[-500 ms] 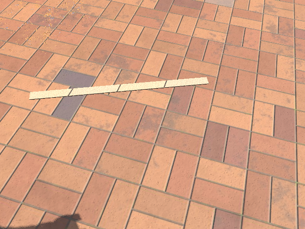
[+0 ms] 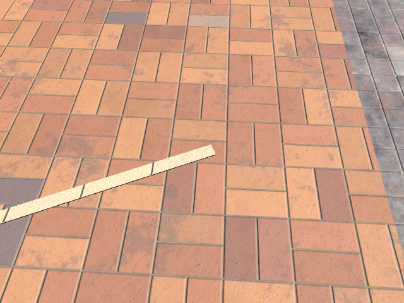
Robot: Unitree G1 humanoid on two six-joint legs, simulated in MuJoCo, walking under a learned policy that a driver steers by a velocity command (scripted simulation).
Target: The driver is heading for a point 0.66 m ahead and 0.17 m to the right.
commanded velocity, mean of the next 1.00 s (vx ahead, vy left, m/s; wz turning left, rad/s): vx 0.48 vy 0.00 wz -0.55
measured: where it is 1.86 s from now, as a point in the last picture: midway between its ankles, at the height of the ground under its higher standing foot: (254, 247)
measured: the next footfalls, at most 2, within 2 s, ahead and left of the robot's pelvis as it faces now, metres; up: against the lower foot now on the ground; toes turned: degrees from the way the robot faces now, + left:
left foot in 0.32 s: +0.37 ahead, +0.14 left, +0.00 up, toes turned -15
right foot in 0.84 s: +0.55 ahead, -0.21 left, +0.00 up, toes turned -33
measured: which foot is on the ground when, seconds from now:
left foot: up 0.00-0.30, down 0.32-0.84, up 0.86-1.00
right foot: down 0.00-0.32, up 0.34-0.82, down 0.84-1.00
